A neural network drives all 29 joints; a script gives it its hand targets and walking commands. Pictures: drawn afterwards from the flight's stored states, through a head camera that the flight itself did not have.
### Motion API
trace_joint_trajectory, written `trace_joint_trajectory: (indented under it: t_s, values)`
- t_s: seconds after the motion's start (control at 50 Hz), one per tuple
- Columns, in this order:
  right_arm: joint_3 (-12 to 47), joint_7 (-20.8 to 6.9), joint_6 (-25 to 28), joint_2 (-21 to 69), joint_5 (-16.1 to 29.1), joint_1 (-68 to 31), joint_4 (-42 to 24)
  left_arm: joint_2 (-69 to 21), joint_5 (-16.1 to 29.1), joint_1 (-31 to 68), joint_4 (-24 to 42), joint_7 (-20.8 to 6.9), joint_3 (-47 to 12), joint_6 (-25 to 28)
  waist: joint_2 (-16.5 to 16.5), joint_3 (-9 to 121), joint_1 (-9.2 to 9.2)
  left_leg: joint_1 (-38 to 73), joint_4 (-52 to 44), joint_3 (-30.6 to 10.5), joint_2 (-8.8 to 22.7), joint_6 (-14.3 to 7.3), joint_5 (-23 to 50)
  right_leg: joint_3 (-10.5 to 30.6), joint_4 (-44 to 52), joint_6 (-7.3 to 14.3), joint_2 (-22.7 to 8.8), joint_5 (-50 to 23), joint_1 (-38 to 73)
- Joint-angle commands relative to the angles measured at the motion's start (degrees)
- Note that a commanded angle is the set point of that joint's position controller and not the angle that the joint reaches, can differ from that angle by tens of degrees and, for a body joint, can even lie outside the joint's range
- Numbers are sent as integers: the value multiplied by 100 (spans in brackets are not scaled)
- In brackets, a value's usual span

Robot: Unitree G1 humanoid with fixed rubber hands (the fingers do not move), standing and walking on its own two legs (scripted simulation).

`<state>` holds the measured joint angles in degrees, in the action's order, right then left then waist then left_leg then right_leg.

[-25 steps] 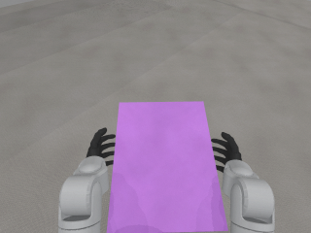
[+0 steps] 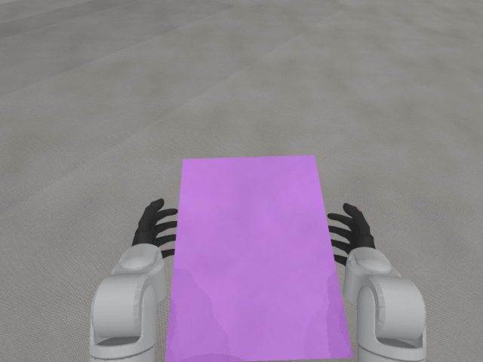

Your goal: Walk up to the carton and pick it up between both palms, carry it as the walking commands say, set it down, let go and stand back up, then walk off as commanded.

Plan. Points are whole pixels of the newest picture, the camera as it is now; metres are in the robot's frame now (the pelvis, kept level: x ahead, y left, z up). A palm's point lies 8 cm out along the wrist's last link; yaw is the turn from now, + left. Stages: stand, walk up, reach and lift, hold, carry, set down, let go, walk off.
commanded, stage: carry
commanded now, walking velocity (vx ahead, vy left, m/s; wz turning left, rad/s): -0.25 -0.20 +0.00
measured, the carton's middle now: (251, 259) +0.30 +0.00 +0.01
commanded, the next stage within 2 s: none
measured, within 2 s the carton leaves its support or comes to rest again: neither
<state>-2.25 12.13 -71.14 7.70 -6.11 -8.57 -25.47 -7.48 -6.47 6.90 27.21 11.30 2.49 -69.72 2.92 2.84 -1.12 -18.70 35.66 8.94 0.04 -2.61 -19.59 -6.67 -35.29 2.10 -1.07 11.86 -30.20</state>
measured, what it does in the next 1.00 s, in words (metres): steps to the right: right foot, then left foot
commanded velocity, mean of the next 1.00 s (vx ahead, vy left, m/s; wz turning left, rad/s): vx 0.78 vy -0.04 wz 0.00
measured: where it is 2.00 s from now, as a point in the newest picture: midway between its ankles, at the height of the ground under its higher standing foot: (277, 258)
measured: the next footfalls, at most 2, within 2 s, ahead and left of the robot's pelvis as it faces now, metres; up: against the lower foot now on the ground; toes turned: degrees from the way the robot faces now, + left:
right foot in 0.34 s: -0.12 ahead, -0.24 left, +0.00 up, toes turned -9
left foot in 0.94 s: -0.01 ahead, -0.02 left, +0.00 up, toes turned +11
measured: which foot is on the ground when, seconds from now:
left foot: down 0.00-0.34, up 0.36-0.92, down 0.94-1.00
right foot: up 0.00-0.32, down 0.34-0.96, up 0.98-1.00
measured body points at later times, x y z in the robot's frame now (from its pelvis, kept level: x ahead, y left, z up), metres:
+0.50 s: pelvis -0.15 -0.14 +0.04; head -0.15 -0.15 +0.49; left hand +0.12 +0.01 +0.12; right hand +0.11 -0.29 +0.11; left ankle -0.11 +0.01 -0.65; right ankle -0.16 -0.23 -0.72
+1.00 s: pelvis -0.02 -0.13 +0.02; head -0.03 -0.13 +0.47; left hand +0.23 +0.02 +0.11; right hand +0.23 -0.29 +0.10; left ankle -0.05 -0.03 -0.72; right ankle -0.14 -0.23 -0.68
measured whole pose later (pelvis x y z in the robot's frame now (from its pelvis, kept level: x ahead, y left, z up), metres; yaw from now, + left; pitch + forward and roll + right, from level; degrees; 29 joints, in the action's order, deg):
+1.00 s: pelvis -0.02 -0.13 +0.02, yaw -2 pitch +5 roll +2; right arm 0.6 13.0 -72.0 7.3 -5.1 -3.6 -27.1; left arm -7.3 -5.4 2.8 30.8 13.5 1.5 -72.7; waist 2.7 6.5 0.1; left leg -13.7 24.9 13.5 1.9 -1.3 -15.2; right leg -5.5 -48.1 0.0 -4.0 22.1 -17.2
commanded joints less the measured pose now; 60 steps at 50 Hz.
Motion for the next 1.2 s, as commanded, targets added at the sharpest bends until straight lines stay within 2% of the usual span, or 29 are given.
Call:
trace_joint_trajectory:
  t_s: [0.0,0.04,0.08,0.18,0.22,0.26,0.28,0.3,0.32,0.34,0.36,0.38,0.4,0.44,0.48,0.6,0.76,0.84,0.88,0.9,0.92,0.94,0.96,0.98,1.0,1.02,1.06,1.14,1.18]
  values:
    - [3290,-1588,99,5496,2189,-1922,-558,-5686,2226,2225,743,-1328,-3697,-43,-1820,1162,21,1141,-1649,-2764,3049,-950,4068,969,-2317,-451,-35,2010,-871]
    - [3225,-1588,153,5531,2073,-2003,-667,-5899,2413,2390,744,-1399,-3832,-28,-811,1161,39,664,-1433,-1525,2343,-642,3198,1191,-3276,-444,-203,1271,-611]
    - [3079,-1551,180,5407,1990,-1999,-644,-5879,2464,2361,596,-1415,-3874,-62,-882,1128,38,672,-1330,-1086,1983,-515,3106,1048,-3598,-532,-93,845,-652]
    - [2928,-1465,110,5141,1923,-1785,-599,-5716,2399,2174,449,-1315,-3806,-144,-1432,1228,22,810,-1534,-1300,1854,-256,1966,570,-2168,-657,-55,1224,-202]
    - [2896,-1473,65,5062,1940,-1786,-518,-5604,2355,2091,360,-1320,-3698,-197,-1828,1421,87,201,-2124,-1299,1754,-47,-1144,73,-1112,-604,26,1513,583]
    - [2941,-1477,22,5090,1973,-1864,-485,-5614,2339,2168,396,-1345,-3631,-224,-2315,1376,161,8,-2769,-1195,1610,101,-2843,-492,-64,-448,228,1795,1493]
    - [3046,-1476,12,5171,1975,-1904,-492,-5632,2334,2109,381,-1356,-3575,-229,-2109,1272,279,-219,-2544,-857,1362,284,-2949,-731,854,-355,245,1361,2110]
    - [3148,-1467,11,5275,1970,-1850,-517,-5606,2326,2100,379,-1368,-3468,-241,-1164,1256,292,-334,-1447,-274,843,425,-2468,-785,1690,-323,219,1456,2608]
    - [3249,-1452,11,5388,2013,-1870,-495,-5611,2306,2065,355,-1400,-3324,-256,417,1077,296,-1075,355,176,429,366,-1599,284,2128,-212,-559,1827,2921]
    - [3418,-1437,-7,5311,2032,-2072,-619,-5529,2220,1847,157,-1431,-3225,-279,1535,680,281,-2333,1532,101,27,719,-1014,2666,3474,425,-2049,3562,2463]
    - [3594,-1445,-30,5388,2143,-2478,-717,-5544,2139,1890,13,-1435,-3063,-265,1229,262,141,-2583,1942,-481,315,747,-635,3121,4023,700,-2326,4131,1871]
    - [3670,-1467,-5,5431,2173,-2677,-721,-5619,2098,2003,-3,-1459,-3015,-241,809,119,98,-2203,2046,-707,462,693,-133,2388,3851,500,-2013,3275,1653]
    - [3667,-1486,28,5492,2199,-2694,-688,-5646,2123,2116,103,-1480,-3075,-189,641,199,61,-1972,2024,-673,505,678,300,1628,3526,251,-1725,2616,1749]
    - [3818,-1472,111,5678,2306,-2618,-814,-5696,2227,2124,377,-1493,-3220,-101,848,672,49,-1690,1926,-425,465,710,628,997,3179,82,-1454,2083,2171]
    - [3827,-1389,121,5595,2273,-2454,-808,-5580,2275,1954,423,-1482,-3254,-91,926,962,109,-1759,1600,-337,425,703,721,1037,3069,169,-1509,1872,2727]
    - [3660,-1312,-8,5223,2193,-2015,-695,-5136,2164,1662,473,-1364,-3220,-174,589,1033,261,-2000,656,-375,428,592,566,1650,2891,447,-1797,1510,3516]
    - [3465,-1280,21,5006,2113,-1869,-873,-5147,2302,1831,740,-1289,-3492,-187,407,1063,298,-1584,-110,-270,405,341,315,1726,2565,731,-1789,976,3696]
    - [3382,-1269,46,4903,2056,-1809,-942,-5133,2350,1887,825,-1267,-3611,-188,473,997,265,-1025,-572,3,309,233,194,1463,2367,718,-1746,414,3455]
    - [3359,-1272,43,4884,2048,-1712,-922,-5099,2338,1953,842,-1244,-3642,-203,332,1017,123,-42,-1296,327,309,200,646,905,1965,537,-1549,67,2958]
    - [3337,-1275,37,4879,2063,-1606,-869,-5058,2309,1933,814,-1224,-3638,-217,99,1166,-19,1312,-1700,423,393,172,1015,337,1292,299,-1311,-217,2100]
    - [3293,-1264,35,4815,2077,-1471,-776,-4975,2249,1729,761,-1213,-3623,-234,-610,1297,-90,2951,-1840,-388,828,-37,793,-237,-272,-14,-881,-866,709]
    - [3160,-1234,38,4772,2024,-1235,-566,-4983,2266,1758,872,-1250,-3690,-279,-1799,1543,-118,3955,-2331,-2816,1978,-680,-181,-517,-1830,-294,-211,-182,-835]
    - [3285,-1234,64,4840,2070,-1513,-790,-5040,2310,1848,901,-1298,-3690,-274,-1972,1122,-127,3974,-2697,-3766,2630,-1163,-587,182,-2853,-314,-138,1058,-2025]
    - [3341,-1248,82,4992,2127,-1747,-1015,-5270,2388,1942,884,-1334,-3703,-252,-1284,936,-141,3752,-2611,-3438,2722,-1227,-81,754,-3263,-260,-558,1057,-2358]
    - [3365,-1280,90,5152,2204,-1867,-1076,-5472,2410,1922,832,-1354,-3662,-225,-737,889,-141,3586,-2634,-3064,2651,-1104,200,878,-3160,-241,-724,960,-2403]
    - [3425,-1322,93,5273,2322,-2016,-1088,-5557,2355,1850,748,-1350,-3546,-179,-465,788,-125,3527,-2676,-2624,2539,-916,427,820,-2823,-243,-799,867,-2465]
    - [3534,-1397,123,5350,2419,-1986,-1037,-5573,2150,1592,566,-1327,-3405,-92,-518,632,-75,3188,-2799,-1712,2203,-619,917,573,-2083,-300,-783,356,-2047]
    - [3555,-1489,207,5194,2448,-2039,-1224,-5576,2006,1473,618,-1229,-3495,13,-983,156,19,2086,-3219,-400,1513,-247,1159,-96,-468,-412,-563,-825,-762]
    - [3491,-1487,199,5085,2417,-2000,-1289,-5529,2031,1499,717,-1177,-3606,5,-1197,240,98,1833,-2960,247,1257,-9,2965,-507,221,-341,-323,-1055,204]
